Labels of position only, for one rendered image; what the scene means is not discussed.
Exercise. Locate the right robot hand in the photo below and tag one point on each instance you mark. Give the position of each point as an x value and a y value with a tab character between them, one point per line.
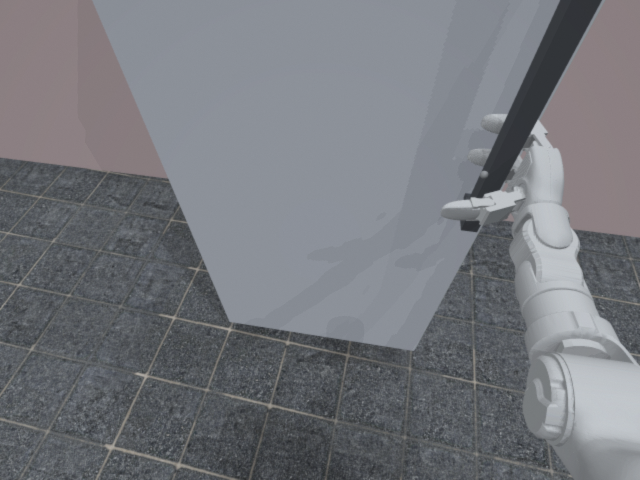
540	176

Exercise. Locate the robot right upper arm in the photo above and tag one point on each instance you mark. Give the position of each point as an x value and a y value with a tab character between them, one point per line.
588	410

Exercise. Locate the fridge door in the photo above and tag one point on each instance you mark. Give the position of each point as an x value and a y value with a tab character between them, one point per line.
311	144

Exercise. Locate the handle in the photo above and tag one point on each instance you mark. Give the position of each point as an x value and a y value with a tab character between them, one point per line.
560	40

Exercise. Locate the right robot forearm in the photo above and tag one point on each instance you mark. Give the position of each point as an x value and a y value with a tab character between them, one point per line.
555	302

